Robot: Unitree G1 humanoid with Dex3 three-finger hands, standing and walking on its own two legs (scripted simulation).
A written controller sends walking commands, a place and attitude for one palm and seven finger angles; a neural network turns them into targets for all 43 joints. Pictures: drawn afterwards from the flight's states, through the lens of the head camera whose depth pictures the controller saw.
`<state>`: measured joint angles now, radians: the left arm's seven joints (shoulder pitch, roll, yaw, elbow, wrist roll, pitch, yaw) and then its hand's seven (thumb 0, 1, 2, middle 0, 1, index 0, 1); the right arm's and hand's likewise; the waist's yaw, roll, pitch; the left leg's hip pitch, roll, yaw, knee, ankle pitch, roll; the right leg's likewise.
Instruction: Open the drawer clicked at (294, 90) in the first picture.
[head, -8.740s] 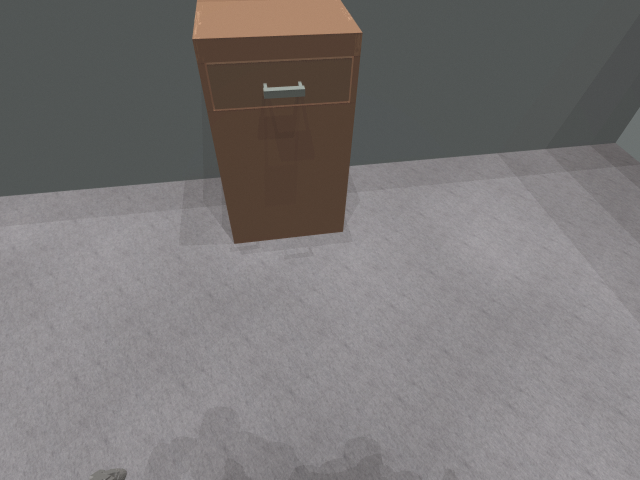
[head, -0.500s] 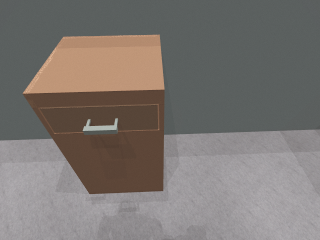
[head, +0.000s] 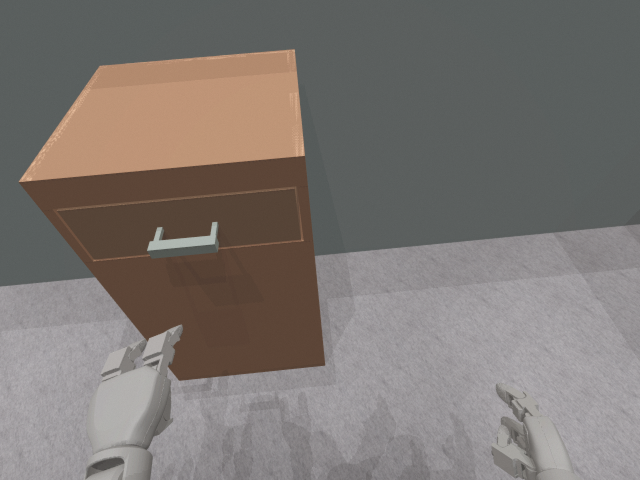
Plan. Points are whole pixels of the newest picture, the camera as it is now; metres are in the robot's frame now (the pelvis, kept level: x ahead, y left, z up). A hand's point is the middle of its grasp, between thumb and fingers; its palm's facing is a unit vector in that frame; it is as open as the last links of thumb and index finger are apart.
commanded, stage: raise the hand with hooked fingers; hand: left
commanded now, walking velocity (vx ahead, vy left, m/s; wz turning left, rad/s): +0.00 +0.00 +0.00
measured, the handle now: (185, 238) +0.53 +0.30 -0.05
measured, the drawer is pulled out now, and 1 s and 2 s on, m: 0.00 0.00 0.00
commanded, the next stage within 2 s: move the hooked fingers above the handle in 1.60 s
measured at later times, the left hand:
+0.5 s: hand (149, 391) +0.23 +0.23 +0.01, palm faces -0.01 -0.11 -0.99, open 10.8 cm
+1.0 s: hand (124, 325) +0.28 +0.26 +0.07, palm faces +0.08 -0.08 -0.99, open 13.5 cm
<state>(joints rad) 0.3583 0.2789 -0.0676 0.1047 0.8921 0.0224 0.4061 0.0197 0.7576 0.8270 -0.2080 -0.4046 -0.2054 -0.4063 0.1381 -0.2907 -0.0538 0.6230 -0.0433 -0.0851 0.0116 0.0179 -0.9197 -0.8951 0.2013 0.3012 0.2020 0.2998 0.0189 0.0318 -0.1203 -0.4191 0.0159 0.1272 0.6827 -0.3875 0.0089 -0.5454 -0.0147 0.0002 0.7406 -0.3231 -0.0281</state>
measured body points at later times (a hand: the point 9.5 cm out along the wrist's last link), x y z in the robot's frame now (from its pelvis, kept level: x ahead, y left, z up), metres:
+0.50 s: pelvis +0.00 -0.01 +0.00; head +0.03 -0.04 +0.45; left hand +0.22 +0.24 +0.06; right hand +0.21 -0.20 -0.11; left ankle -0.03 +0.11 -0.72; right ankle +0.03 -0.10 -0.72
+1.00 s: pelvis +0.01 +0.01 +0.02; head +0.03 -0.02 +0.47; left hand +0.27 +0.26 +0.12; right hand +0.24 -0.19 -0.08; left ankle -0.03 +0.11 -0.72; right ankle +0.03 -0.10 -0.72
